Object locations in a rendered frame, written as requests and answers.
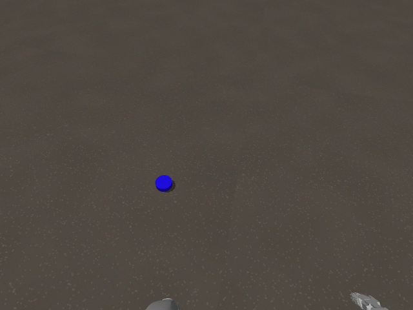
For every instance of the tin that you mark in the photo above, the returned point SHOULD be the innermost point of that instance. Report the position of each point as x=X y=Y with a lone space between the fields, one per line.
x=163 y=183

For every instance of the right robot hand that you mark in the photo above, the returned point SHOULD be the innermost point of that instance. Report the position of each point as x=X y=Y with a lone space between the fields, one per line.
x=366 y=302

